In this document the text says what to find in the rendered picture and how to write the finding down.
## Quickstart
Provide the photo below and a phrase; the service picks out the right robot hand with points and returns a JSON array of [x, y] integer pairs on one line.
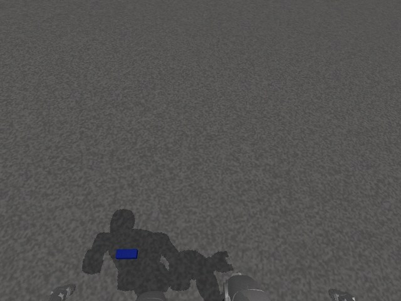
[[338, 295]]

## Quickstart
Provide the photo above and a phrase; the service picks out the left robot hand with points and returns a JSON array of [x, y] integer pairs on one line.
[[61, 293]]

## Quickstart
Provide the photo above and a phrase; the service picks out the small box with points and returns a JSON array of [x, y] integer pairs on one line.
[[126, 254]]

